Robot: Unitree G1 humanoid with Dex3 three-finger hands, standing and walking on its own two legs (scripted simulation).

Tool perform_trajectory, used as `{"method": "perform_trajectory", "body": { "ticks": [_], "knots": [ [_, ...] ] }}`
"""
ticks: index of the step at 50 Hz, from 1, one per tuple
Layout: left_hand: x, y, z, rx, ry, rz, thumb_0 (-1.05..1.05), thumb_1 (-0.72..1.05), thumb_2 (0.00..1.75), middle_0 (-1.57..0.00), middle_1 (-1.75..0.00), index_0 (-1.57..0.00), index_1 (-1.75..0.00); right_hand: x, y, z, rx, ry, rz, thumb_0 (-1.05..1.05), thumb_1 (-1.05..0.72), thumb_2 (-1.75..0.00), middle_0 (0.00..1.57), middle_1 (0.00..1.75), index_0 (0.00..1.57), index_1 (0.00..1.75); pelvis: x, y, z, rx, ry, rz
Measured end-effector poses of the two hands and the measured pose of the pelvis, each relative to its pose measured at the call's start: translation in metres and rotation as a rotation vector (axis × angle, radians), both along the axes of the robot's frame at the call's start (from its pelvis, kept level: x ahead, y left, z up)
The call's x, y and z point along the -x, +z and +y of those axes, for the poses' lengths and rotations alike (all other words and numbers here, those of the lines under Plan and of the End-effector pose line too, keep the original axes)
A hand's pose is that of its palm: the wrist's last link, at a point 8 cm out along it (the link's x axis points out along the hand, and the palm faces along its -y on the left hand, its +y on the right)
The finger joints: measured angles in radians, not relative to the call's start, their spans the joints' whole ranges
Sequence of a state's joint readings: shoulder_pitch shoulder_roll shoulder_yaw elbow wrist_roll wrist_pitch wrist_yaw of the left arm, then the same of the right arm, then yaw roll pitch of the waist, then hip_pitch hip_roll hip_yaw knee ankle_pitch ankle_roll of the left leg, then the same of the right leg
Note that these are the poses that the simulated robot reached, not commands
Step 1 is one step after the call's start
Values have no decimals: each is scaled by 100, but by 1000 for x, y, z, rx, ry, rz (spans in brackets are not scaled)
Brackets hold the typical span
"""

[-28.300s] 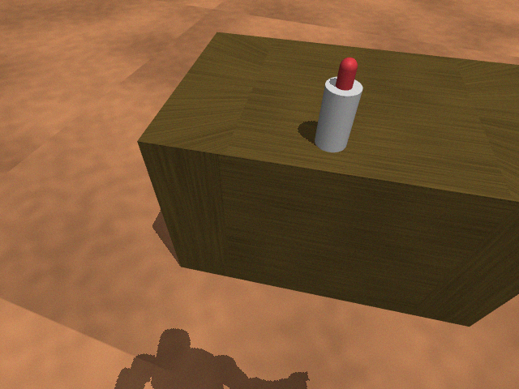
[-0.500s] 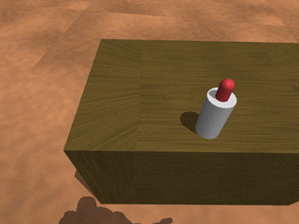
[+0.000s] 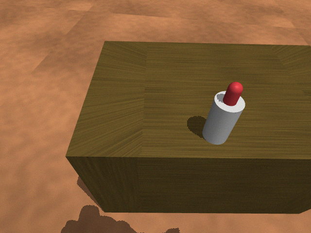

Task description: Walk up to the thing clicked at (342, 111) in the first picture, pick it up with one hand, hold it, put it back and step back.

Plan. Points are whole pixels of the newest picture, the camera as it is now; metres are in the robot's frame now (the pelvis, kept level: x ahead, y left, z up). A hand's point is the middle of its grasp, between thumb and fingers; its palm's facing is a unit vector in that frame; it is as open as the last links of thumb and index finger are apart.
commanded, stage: stand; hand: right
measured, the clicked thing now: (224, 112) +0.45 -0.20 +0.03
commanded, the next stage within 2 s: step back in 0.20 s
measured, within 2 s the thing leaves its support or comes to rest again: neither
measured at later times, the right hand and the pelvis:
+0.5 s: hand out of the picture +0.05 -0.26 -0.17, palm faces -0.02 +0.92 -0.40, open 7.4 cm; pelvis -0.05 +0.02 -0.03, yaw +1 degrees
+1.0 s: hand out of the picture -0.07 -0.27 -0.18, palm faces +0.02 +0.93 -0.36, open 7.4 cm; pelvis -0.16 +0.01 -0.02, yaw -3 degrees
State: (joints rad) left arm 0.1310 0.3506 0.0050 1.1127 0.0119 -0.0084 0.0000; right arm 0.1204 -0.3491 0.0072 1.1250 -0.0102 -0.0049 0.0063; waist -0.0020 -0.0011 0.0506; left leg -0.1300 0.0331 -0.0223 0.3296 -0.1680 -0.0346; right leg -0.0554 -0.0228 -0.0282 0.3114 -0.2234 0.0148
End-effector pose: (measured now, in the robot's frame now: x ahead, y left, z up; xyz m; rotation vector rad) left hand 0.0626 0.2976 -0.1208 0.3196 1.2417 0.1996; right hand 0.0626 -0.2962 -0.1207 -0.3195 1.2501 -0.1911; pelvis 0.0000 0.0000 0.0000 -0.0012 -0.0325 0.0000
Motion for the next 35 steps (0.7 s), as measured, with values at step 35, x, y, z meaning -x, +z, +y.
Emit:
{"method": "perform_trajectory", "body": {
  "ticks": [35],
  "knots": [
    [22,-21,48,-35,-40,-110,0,91,90,-21,-29,-20,-30,83,-3,18,76,2,5,1,-90,-89,21,30,20,30,90,-25,32,19,-10,2]
  ]
}}
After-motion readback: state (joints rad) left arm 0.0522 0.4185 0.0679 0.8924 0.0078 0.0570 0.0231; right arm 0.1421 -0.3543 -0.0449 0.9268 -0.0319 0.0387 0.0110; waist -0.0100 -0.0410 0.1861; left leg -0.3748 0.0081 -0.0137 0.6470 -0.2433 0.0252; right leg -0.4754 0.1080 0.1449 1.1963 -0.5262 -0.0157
